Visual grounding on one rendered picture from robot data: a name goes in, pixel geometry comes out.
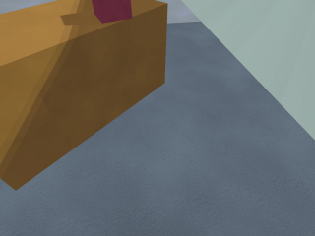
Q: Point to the pedestal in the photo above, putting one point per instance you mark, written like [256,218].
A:
[64,75]

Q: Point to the carton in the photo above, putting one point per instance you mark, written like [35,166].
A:
[109,11]

